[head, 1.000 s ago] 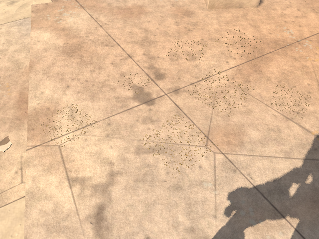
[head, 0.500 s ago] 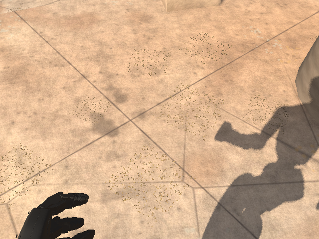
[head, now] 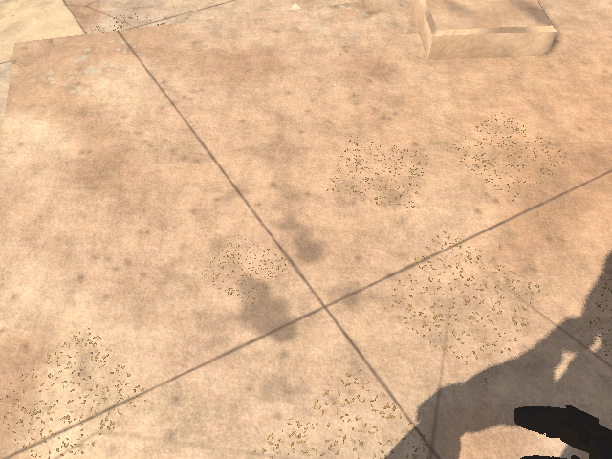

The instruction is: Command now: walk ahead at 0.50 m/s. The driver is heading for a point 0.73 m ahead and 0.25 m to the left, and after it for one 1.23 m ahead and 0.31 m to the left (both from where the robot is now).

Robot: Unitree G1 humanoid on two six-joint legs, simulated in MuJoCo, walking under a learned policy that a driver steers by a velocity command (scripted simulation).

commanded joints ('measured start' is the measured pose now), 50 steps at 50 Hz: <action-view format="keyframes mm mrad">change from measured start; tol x32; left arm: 1 47 45 -9 -83 23 -22 0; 23 -472 40 -10 -237 7 -51 -45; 29 40 244 65 -117 26 -48 -23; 50 -264 134 45 -79 -6 32 33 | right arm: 1 404 -293 -98 31 -17 -1 -14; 50 313 -190 -116 -30 -7 99 -9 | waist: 1 -188 116 -344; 23 -168 39 59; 29 19 -310 -434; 50 -151 -16 -113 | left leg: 1 823 277 -390 25 -2 217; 2 930 379 -726 -130 -188 294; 9 295 196 -256 -352 -41 186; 22 501 216 -119 -309 56 140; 27 423 147 -111 68 365 67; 29 -145 -68 -76 658 -543 -29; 31 -236 13 -131 755 -461 -35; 50 270 -19 36 -36 93 40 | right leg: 1 -489 -66 0 657 463 -17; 2 -690 14 74 863 -144 5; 23 -677 -124 21 139 427 17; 27 -162 -100 8 89 400 -64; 29 412 -488 621 23 223 -249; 36 -216 -327 31 -114 879 -168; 50 -150 -266 -193 305 728 -30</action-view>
